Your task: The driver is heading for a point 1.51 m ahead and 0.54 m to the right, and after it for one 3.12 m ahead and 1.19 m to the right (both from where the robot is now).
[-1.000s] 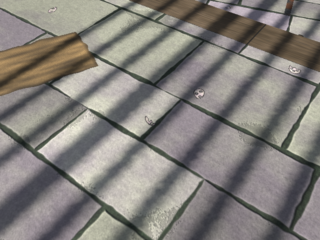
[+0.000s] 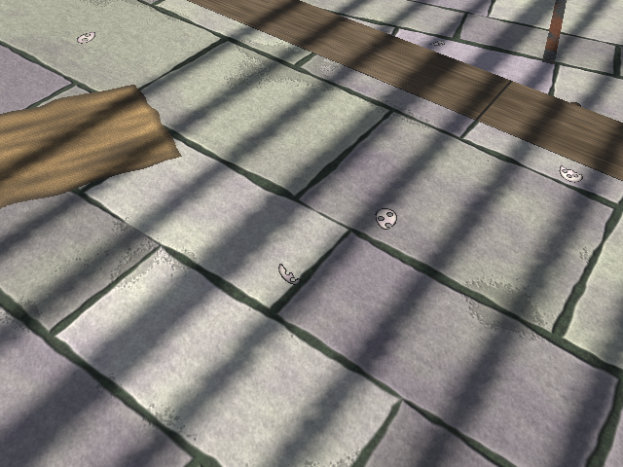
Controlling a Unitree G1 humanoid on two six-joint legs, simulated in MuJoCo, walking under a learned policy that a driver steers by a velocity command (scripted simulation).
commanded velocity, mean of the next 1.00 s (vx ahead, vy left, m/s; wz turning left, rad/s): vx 0.48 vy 0.00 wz -0.30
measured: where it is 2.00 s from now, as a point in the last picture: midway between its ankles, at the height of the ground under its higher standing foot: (424, 296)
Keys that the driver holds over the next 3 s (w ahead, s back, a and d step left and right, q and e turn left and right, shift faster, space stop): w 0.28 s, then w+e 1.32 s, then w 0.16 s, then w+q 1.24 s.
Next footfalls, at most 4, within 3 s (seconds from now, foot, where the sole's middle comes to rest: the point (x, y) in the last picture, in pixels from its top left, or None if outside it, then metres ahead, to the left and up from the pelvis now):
0.38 right None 0.40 -0.12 -0.78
0.86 left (280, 402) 0.68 0.06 -0.78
1.40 right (426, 349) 0.82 -0.30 -0.78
1.90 left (427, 244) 1.17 -0.36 -0.78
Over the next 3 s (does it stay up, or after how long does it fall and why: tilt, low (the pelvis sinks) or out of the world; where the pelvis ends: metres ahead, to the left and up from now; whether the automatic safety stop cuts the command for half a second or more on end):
stays up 1.47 -0.58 -0.02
